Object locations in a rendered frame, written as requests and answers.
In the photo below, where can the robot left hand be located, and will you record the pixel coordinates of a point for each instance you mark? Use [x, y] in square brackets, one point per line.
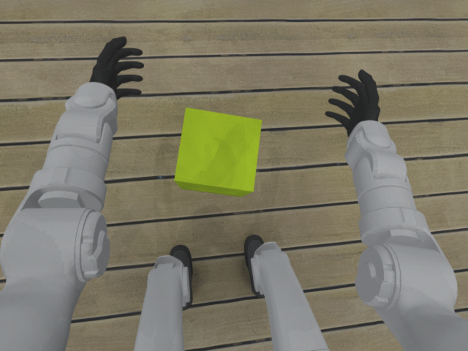
[107, 67]

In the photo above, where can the robot left upper arm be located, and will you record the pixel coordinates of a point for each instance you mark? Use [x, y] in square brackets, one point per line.
[49, 255]

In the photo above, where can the robot right foot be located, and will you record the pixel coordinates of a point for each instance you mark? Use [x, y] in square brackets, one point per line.
[252, 243]

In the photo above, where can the robot right hand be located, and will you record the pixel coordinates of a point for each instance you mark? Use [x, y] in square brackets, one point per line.
[365, 102]

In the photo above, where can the robot right upper arm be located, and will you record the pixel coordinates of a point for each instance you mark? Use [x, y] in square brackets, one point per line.
[413, 290]

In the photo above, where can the right robot forearm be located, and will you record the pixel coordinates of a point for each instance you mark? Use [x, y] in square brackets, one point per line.
[388, 211]

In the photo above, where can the left robot forearm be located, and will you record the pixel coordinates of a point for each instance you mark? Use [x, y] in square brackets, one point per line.
[78, 155]

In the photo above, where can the carton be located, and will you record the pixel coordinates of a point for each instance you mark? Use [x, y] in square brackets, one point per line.
[218, 153]

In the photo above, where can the robot left shin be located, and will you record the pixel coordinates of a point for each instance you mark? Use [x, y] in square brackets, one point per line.
[163, 260]

